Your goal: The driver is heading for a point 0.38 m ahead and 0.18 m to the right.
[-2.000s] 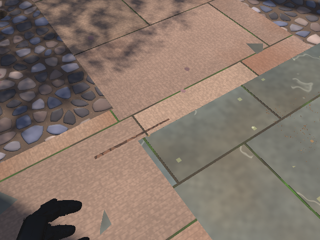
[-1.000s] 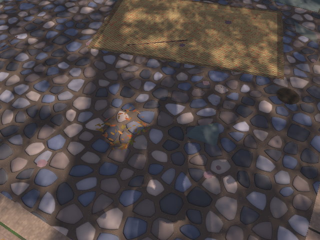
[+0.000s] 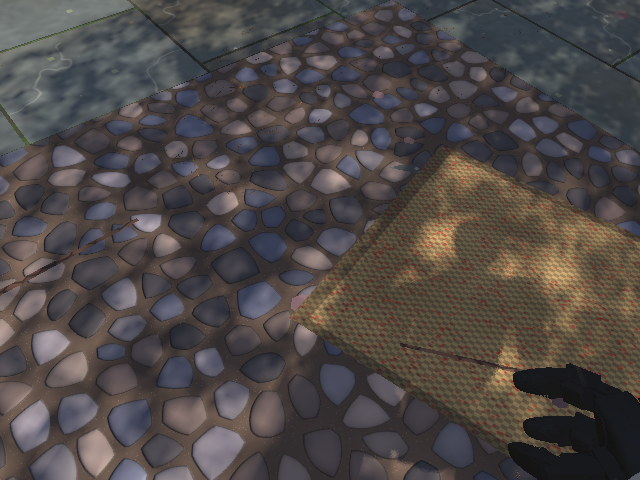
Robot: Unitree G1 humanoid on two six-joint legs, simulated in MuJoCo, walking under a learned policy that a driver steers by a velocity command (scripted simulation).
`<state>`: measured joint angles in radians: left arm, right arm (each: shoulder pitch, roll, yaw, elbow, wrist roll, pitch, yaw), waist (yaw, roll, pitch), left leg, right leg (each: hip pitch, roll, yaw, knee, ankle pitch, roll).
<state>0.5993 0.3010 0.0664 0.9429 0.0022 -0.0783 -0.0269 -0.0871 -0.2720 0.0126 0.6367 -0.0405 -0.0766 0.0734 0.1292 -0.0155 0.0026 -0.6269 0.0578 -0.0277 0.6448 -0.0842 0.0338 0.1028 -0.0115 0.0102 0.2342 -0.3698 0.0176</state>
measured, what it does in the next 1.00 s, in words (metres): walks ahead, turning right: left foot, then right foot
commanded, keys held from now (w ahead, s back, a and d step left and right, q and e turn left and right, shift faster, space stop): w+e+shift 0.28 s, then shift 0.72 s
